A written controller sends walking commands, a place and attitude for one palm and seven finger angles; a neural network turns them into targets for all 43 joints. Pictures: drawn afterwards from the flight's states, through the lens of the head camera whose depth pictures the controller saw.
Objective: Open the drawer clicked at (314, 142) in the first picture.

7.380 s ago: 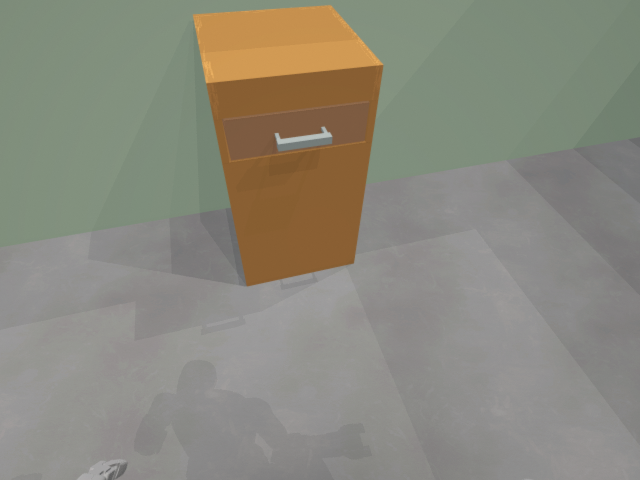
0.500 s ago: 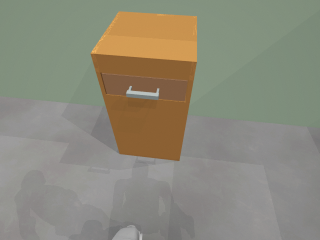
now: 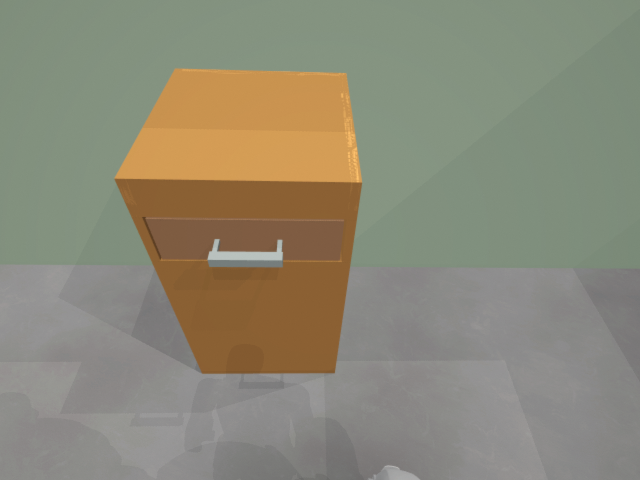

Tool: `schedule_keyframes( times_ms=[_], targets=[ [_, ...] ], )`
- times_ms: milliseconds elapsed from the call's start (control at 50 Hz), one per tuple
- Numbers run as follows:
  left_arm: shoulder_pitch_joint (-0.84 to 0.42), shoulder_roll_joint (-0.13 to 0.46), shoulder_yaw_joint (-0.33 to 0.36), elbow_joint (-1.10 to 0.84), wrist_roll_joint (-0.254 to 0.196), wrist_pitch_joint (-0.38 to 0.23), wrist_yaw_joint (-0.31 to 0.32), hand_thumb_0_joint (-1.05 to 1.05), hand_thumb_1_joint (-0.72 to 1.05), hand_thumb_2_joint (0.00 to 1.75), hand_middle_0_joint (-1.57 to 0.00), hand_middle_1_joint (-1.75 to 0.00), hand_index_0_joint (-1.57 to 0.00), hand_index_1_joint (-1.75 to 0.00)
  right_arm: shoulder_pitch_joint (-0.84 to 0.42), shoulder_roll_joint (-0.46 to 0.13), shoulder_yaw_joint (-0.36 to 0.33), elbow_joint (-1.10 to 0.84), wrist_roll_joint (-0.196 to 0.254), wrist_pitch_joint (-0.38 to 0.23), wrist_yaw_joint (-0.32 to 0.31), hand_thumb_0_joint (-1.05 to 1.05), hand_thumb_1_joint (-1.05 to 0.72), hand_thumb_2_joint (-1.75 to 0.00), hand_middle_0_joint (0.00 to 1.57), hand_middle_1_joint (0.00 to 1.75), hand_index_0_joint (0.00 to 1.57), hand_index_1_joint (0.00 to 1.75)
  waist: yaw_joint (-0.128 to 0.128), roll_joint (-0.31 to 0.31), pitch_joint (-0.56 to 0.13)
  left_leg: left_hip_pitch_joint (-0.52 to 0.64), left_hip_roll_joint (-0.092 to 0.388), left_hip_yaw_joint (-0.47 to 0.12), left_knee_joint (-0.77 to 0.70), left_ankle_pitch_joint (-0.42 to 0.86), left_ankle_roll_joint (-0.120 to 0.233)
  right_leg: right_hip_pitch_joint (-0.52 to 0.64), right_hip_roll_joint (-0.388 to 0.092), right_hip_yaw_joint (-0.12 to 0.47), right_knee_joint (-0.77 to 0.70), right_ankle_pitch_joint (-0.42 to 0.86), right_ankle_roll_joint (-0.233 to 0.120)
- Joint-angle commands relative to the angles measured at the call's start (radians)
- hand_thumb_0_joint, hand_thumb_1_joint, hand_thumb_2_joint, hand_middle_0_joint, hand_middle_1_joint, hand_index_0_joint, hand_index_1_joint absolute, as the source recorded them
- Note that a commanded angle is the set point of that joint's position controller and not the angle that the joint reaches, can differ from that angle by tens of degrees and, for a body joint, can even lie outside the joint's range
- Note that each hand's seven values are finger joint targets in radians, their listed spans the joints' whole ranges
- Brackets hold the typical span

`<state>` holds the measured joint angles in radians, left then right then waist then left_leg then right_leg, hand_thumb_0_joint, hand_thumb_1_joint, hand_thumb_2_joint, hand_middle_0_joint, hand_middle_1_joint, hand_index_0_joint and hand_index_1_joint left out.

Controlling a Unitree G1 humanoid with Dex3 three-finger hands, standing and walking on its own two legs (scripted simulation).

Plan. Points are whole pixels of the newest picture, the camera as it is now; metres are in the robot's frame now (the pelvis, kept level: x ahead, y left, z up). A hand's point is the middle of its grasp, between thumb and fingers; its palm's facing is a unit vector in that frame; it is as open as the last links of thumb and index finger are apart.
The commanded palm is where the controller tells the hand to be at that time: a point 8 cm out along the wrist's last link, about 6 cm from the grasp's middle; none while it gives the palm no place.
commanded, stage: come to a stop and stand still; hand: left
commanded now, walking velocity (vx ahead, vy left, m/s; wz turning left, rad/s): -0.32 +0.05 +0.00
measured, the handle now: (247, 251) +0.56 +0.17 -0.12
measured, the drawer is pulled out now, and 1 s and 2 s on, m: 0.00 0.00 0.00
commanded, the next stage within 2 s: look again from close up in 1.68 s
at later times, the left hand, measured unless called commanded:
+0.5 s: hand out of the picture +0.08 +0.19 -0.17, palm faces +0.09 -0.96 -0.26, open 7.3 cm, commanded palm none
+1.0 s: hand out of the picture -0.03 +0.16 -0.17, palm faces +0.00 -0.98 -0.19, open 7.4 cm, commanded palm none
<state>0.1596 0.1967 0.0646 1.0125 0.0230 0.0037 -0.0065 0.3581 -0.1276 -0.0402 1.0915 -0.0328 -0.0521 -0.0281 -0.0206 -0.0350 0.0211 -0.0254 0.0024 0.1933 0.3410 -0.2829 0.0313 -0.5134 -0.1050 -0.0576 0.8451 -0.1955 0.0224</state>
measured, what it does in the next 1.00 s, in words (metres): steps on the spot: right foot, then left foot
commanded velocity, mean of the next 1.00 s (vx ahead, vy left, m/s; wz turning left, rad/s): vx -0.02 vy -0.01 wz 0.00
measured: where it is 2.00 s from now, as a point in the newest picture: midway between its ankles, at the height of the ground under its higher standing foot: outside the picture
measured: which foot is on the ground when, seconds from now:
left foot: down 0.00-0.12, up 0.14-0.52, down 0.54-1.00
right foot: up 0.00-0.08, down 0.10-0.56, up 0.58-1.00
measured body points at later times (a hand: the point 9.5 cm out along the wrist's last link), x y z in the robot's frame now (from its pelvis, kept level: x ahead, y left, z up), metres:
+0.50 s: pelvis -0.01 -0.01 -0.01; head +0.01 -0.02 +0.44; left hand +0.07 +0.24 -0.15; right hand +0.07 -0.26 -0.16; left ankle -0.04 +0.12 -0.72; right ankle +0.12 -0.13 -0.74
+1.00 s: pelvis -0.02 -0.02 +0.00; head +0.00 -0.02 +0.45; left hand -0.03 +0.21 -0.16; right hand -0.10 -0.22 -0.16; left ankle -0.05 +0.12 -0.74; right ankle -0.04 -0.13 -0.72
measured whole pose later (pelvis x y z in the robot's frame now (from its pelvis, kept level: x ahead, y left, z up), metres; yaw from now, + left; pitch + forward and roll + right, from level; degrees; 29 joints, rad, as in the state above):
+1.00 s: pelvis -0.02 -0.02 +0.00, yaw -1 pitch +1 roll +1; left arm 0.30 0.17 0.04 1.12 0.01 0.04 0.00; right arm 0.41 -0.11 -0.02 1.12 -0.03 0.00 -0.05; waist -0.04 -0.02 0.02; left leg -0.15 0.03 0.06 0.37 -0.23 -0.02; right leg -0.30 -0.03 -0.03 0.66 -0.37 0.03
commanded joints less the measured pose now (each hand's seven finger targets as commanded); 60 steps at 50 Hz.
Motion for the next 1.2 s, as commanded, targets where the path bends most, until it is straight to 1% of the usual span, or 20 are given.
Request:
schedule_keyframes(
  times_ms=[0, 60, 80, 100, 120, 160, 280, 420, 460, 500, 540, 560, 580, 620, 740, 900, 980, 1040, 1080, 1180],
  targets=[
    [-0.007, -0.010, -0.016, -0.052, -0.004, -0.011, 0.001, 0.00, 0.90, 0.90, -0.20, -0.30, -0.20, -0.30, 0.065, -0.135, -0.016, -0.018, 0.000, -0.002, -0.006, 0.00, -0.90, -0.90, 0.20, 0.30, 0.20, 0.30, -0.011, 0.161, 0.102, -0.072, 0.274, -0.141, -0.017, 0.648, 0.115, 0.080, 0.031, -0.039, -0.194, -0.034, -0.020],
    [0.175, 0.053, -0.007, 0.007, -0.001, -0.033, 0.021, 0.00, 0.90, 0.90, -0.20, -0.30, -0.20, -0.30, 0.060, -0.111, -0.006, -0.002, 0.019, 0.007, -0.009, 0.00, -0.90, -0.90, 0.20, 0.30, 0.20, 0.30, 0.076, 0.048, -0.037, -0.148, 0.183, -0.101, 0.198, 0.521, 0.015, 0.430, 0.006, 0.001, -0.415, 0.375, -0.020],
    [0.217, 0.129, 0.005, 0.022, 0.001, -0.044, 0.034, 0.00, 0.90, 0.90, -0.20, -0.30, -0.20, -0.30, 0.103, -0.073, -0.003, -0.002, 0.031, 0.011, -0.004, 0.00, -0.90, -0.90, 0.20, 0.30, 0.20, 0.30, 0.066, -0.088, -0.145, -0.277, 0.100, -0.067, 0.336, 0.161, -0.034, 0.607, -0.177, 0.200, -0.360, 0.809, -0.091],
    [0.229, 0.178, 0.008, 0.019, -0.009, -0.042, 0.037, 0.00, 0.90, 0.90, -0.20, -0.30, -0.20, -0.30, 0.147, -0.073, -0.010, -0.008, 0.042, 0.031, -0.006, 0.00, -0.90, -0.90, 0.20, 0.30, 0.20, 0.30, 0.048, -0.125, -0.214, -0.255, 0.033, -0.085, 0.476, -0.300, -0.058, 0.596, -0.315, 0.260, -0.369, 1.094, -0.207],
    [0.191, 0.177, 0.009, 0.003, -0.009, -0.036, 0.042, 0.00, 0.90, 0.90, -0.20, -0.30, -0.20, -0.30, 0.139, -0.075, -0.019, -0.012, 0.041, 0.044, -0.013, 0.00, -0.90, -0.90, 0.20, 0.30, 0.20, 0.30, 0.038, -0.079, -0.185, -0.273, 0.026, -0.138, 0.577, -0.373, -0.049, 0.546, -0.335, 0.216, -0.382, 1.129, -0.246],
    [0.131, 0.151, 0.014, -0.009, -0.008, -0.029, 0.053, 0.00, 0.90, 0.90, -0.20, -0.30, -0.20, -0.30, 0.079, -0.077, -0.023, -0.014, 0.037, 0.071, -0.012, 0.00, -0.90, -0.90, 0.20, 0.30, 0.20, 0.30, 0.049, -0.141, -0.162, -0.324, 0.028, -0.195, 0.748, -0.354, -0.056, 0.465, -0.313, 0.241, -0.409, 1.008, -0.261],
    [-0.001, 0.128, 0.031, -0.068, 0.000, -0.002, 0.065, 0.00, 0.90, 0.90, -0.20, -0.30, -0.20, -0.30, 0.037, -0.077, -0.043, -0.044, 0.018, 0.125, 0.010, 0.00, -0.90, -0.90, 0.20, 0.30, 0.20, 0.30, 0.018, -0.075, -0.098, -0.362, 0.019, -0.221, 0.823, -0.177, -0.082, 0.256, -0.251, 0.150, -0.522, 0.466, -0.201],
    [-0.018, 0.165, 0.039, -0.089, 0.022, 0.020, 0.051, 0.00, 0.90, 0.90, -0.20, -0.30, -0.20, -0.30, 0.020, -0.086, -0.036, -0.096, 0.015, 0.107, 0.027, 0.00, -0.90, -0.90, 0.20, 0.30, 0.20, 0.30, 0.027, -0.184, -0.087, -0.252, 0.014, -0.166, 0.487, -0.189, -0.056, 0.188, -0.204, 0.201, -0.647, -0.183, -0.158],
    [-0.031, 0.164, 0.036, -0.085, 0.020, 0.027, 0.048, 0.00, 0.90, 0.90, -0.20, -0.30, -0.20, -0.30, 0.098, -0.077, -0.028, -0.077, 0.018, 0.092, 0.027, 0.00, -0.90, -0.90, 0.20, 0.30, 0.20, 0.30, -0.009, -0.195, -0.090, -0.129, -0.010, -0.127, 0.287, -0.143, -0.039, 0.132, -0.148, 0.171, -0.655, -0.263, -0.109],
    [-0.017, 0.124, 0.019, -0.068, 0.006, 0.037, 0.042, 0.00, 0.90, 0.90, -0.20, -0.30, -0.20, -0.30, 0.174, -0.094, -0.020, -0.047, 0.015, 0.080, 0.021, 0.00, -0.90, -0.90, 0.20, 0.30, 0.20, 0.30, -0.041, -0.058, -0.065, -0.006, 0.011, -0.169, 0.031, -0.107, -0.029, 0.023, -0.064, 0.112, -0.527, -0.403, -0.035],
    [0.001, 0.021, -0.002, -0.078, -0.015, 0.047, 0.036, 0.00, 0.90, 0.90, -0.20, -0.30, -0.20, -0.30, 0.030, -0.215, -0.035, -0.114, -0.006, 0.069, 0.007, 0.00, -0.90, -0.90, 0.20, 0.30, 0.20, 0.30, -0.019, 0.411, 0.142, -0.394, 0.338, -0.634, -0.335, -0.579, 0.048, -0.047, 0.107, 0.010, -0.101, -0.253, 0.010],
    [0.015, 0.048, 0.011, -0.076, -0.012, 0.047, 0.027, 0.00, 0.90, 0.90, -0.20, -0.30, -0.20, -0.30, -0.086, -0.230, -0.025, -0.156, -0.009, 0.070, -0.002, 0.00, -0.90, -0.90, 0.20, 0.30, 0.20, 0.30, 0.028, 0.314, 0.207, -0.569, 0.373, -0.616, -0.376, -0.567, 0.091, 0.034, 0.070, 0.105, 0.010, -0.175, -0.004],
    [0.050, 0.066, 0.021, -0.042, 0.007, 0.053, 0.019, 0.00, 0.90, 0.90, -0.20, -0.30, -0.20, -0.30, -0.141, -0.204, -0.014, -0.154, -0.008, 0.061, -0.003, 0.00, -0.90, -0.90, 0.20, 0.30, 0.20, 0.30, 0.056, 0.294, 0.173, -0.543, 0.289, -0.531, -0.348, -0.470, 0.030, 0.057, 0.093, 0.135, 0.080, -0.113, -0.005],
    [0.132, 0.072, 0.027, -0.008, 0.008, 0.042, 0.005, 0.00, 0.90, 0.90, -0.20, -0.30, -0.20, -0.30, -0.135, -0.183, -0.006, -0.151, 0.001, 0.046, -0.009, 0.00, -0.90, -0.90, 0.20, 0.30, 0.20, 0.30, 0.071, 0.207, 0.152, -0.437, 0.240, -0.427, -0.284, -0.352, 0.020, 0.002, 0.119, 0.112, 0.213, -0.066, 0.003],
    [0.132, 0.068, 0.016, 0.007, 0.007, 0.017, 0.002, 0.00, 0.90, 0.90, -0.20, -0.30, -0.20, -0.30, 0.087, -0.160, -0.015, -0.069, 0.009, 0.024, -0.029, 0.00, -0.90, -0.90, 0.20, 0.30, 0.20, 0.30, -0.015, 0.153, 0.050, -0.013, 0.259, -0.394, -0.181, -0.021, 0.048, -0.152, 0.091, 0.104, 0.182, -0.054, 0.022],
    [0.083, 0.000, -0.019, 0.015, -0.008, 0.017, 0.001, 0.00, 0.90, 0.90, -0.20, -0.30, -0.20, -0.30, 0.129, -0.153, -0.013, -0.006, 0.001, 0.031, -0.035, 0.00, -0.90, -0.90, 0.20, 0.30, 0.20, 0.30, -0.043, 0.208, 0.014, -0.021, 0.280, -0.366, -0.082, 0.337, 0.140, 0.071, 0.068, 0.028, -0.141, -0.244, 0.005],
    [0.192, -0.021, -0.023, 0.080, -0.014, -0.001, 0.012, 0.00, 0.90, 0.90, -0.20, -0.30, -0.20, -0.30, 0.081, -0.137, -0.010, 0.015, 0.012, 0.037, -0.028, 0.00, -0.90, -0.90, 0.20, 0.30, 0.20, 0.30, 0.023, 0.176, -0.013, -0.154, 0.201, -0.294, 0.010, 0.273, 0.068, 0.331, 0.087, -0.016, -0.438, 0.016, -0.002],
    [0.217, 0.077, -0.018, 0.111, -0.016, -0.024, 0.032, 0.00, 0.90, 0.90, -0.20, -0.30, -0.20, -0.30, 0.083, -0.025, 0.020, 0.014, 0.024, 0.034, -0.015, 0.00, -0.90, -0.90, 0.20, 0.30, 0.20, 0.30, 0.025, -0.097, -0.005, -0.334, 0.054, -0.150, 0.128, -0.067, -0.037, 0.472, -0.141, 0.212, -0.539, 0.171, -0.085],
    [0.211, 0.077, -0.014, 0.115, -0.016, -0.031, 0.037, 0.00, 0.90, 0.90, -0.20, -0.30, -0.20, -0.30, 0.061, -0.029, 0.017, 0.012, 0.013, 0.055, -0.016, 0.00, -0.90, -0.90, 0.20, 0.30, 0.20, 0.30, 0.032, -0.212, 0.023, -0.295, 0.064, -0.158, 0.227, -0.146, -0.041, 0.392, -0.149, 0.235, -0.574, 0.308, -0.131],
    [0.137, 0.026, -0.032, 0.098, -0.019, -0.026, 0.047, 0.00, 0.90, 0.90, -0.20, -0.30, -0.20, -0.30, 0.066, -0.018, 0.019, 0.047, 0.020, 0.067, -0.020, 0.00, -0.90, -0.90, 0.20, 0.30, 0.20, 0.30, 0.004, -0.054, 0.057, -0.254, 0.083, -0.177, 0.251, -0.089, -0.045, 0.372, -0.118, 0.147, -0.542, 0.406, -0.163]
  ],
)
